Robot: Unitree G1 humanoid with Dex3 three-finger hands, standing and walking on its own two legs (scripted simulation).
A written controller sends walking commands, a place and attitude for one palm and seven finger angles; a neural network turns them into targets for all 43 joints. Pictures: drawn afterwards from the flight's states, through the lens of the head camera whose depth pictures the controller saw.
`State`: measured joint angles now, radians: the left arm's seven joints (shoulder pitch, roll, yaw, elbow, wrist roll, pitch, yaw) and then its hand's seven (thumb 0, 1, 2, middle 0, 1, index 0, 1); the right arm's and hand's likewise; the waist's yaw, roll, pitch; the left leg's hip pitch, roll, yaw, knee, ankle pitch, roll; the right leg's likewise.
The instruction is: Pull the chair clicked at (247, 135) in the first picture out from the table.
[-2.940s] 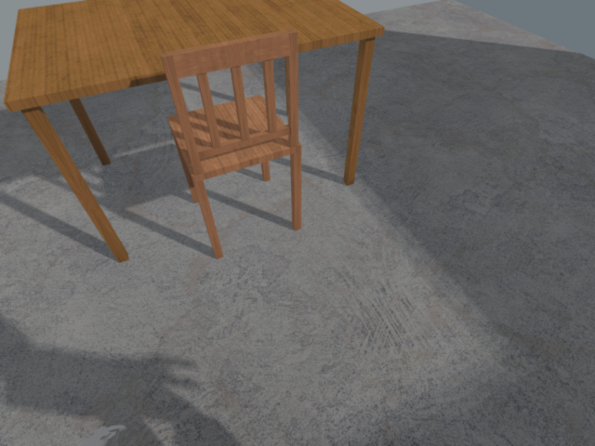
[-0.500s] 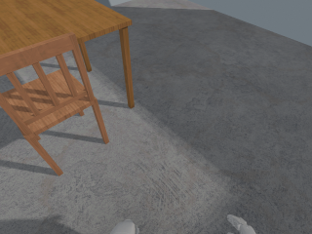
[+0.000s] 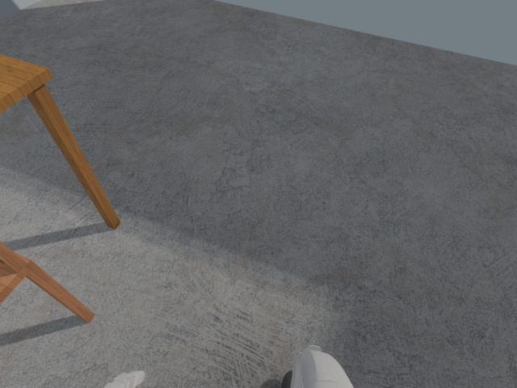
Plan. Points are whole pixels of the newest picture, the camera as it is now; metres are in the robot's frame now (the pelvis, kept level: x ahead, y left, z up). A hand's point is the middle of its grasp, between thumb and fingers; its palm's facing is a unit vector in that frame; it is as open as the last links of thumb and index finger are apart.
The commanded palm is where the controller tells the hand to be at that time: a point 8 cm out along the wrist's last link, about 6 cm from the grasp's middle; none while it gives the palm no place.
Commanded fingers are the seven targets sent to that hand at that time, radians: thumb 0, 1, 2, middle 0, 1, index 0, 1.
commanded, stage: walk to a spot facing it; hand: left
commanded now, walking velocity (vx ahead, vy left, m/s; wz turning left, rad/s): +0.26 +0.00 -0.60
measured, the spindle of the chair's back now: out of the picture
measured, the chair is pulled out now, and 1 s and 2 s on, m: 0.00 0.00 0.00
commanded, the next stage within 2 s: turn to face it in 1.20 s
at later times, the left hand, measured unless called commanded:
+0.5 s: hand (165, 315) +0.27 +0.18 -0.17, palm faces -0.19 -0.95 -0.25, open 7.3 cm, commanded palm none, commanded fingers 0.00 0.90 0.90 -0.20 -0.30 -0.20 -0.30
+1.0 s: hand (197, 260) +0.39 +0.14 -0.16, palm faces -0.56 -0.80 -0.21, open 7.4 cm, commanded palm none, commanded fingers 0.00 0.90 0.90 -0.20 -0.30 -0.20 -0.30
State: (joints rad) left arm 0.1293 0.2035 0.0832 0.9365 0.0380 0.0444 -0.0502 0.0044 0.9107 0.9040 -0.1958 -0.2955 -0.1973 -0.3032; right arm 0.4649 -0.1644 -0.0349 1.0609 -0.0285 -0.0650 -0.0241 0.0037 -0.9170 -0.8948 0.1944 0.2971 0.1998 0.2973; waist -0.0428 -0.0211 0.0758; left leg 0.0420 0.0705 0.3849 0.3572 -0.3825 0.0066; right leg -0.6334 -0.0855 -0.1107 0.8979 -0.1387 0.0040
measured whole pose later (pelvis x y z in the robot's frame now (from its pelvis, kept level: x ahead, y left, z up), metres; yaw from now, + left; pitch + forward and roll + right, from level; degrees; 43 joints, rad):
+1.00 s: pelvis +0.20 +0.02 +0.00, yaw -36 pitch +1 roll -1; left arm 0.17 0.23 0.09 0.91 0.03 0.08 -0.03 0.01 0.91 0.90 -0.20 -0.30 -0.20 -0.30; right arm 0.26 -0.20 -0.06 0.94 -0.03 0.01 -0.01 0.00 -0.91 -0.89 0.20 0.30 0.20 0.30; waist -0.02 0.00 0.09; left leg -0.19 0.18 0.35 0.53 -0.31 -0.02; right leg -0.40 -0.06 -0.09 0.85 -0.43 0.06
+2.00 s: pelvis +0.15 -0.01 -0.01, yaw -31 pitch +1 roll +0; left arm 0.15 0.22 0.07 0.92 0.01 0.03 0.02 0.01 0.91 0.90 -0.20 -0.30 -0.20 -0.30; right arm 0.25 -0.24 -0.09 0.96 -0.02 0.07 0.00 0.00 -0.91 -0.89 0.20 0.30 0.21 0.30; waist -0.03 0.05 0.06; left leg -0.40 -0.06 -0.17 0.52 -0.16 -0.03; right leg -0.24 0.00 0.00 0.53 -0.33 0.02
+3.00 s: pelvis +0.11 -0.03 +0.00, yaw +6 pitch -2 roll +2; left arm 0.17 0.18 0.02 0.84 0.02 0.01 0.02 0.00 0.90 0.90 -0.21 -0.30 -0.21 -0.30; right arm 0.21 -0.28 -0.10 0.93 -0.02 0.09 0.03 0.01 -0.91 -0.89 0.20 0.30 0.20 0.30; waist -0.03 0.06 0.07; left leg -0.50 -0.02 -0.03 1.13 -0.41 -0.05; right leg -0.23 -0.08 -0.12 0.55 -0.29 -0.02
